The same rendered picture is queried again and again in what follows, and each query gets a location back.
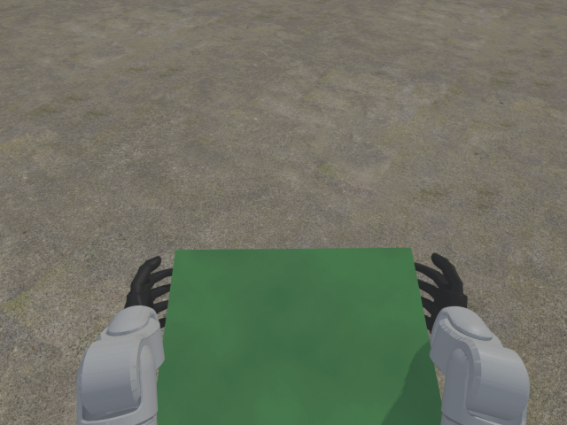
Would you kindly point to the carton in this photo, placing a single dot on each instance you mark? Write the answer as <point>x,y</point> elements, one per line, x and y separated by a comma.
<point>296,337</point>

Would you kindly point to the right robot hand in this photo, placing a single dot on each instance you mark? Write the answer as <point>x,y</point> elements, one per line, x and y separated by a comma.
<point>449,291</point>

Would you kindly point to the left robot hand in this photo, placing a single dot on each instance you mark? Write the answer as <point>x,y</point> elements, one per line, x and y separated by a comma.
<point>141,292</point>

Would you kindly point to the right robot forearm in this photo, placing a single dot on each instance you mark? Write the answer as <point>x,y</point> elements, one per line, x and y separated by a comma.
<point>486,383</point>

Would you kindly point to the left robot forearm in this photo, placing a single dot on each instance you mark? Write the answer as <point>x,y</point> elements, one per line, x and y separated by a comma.
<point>116,381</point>

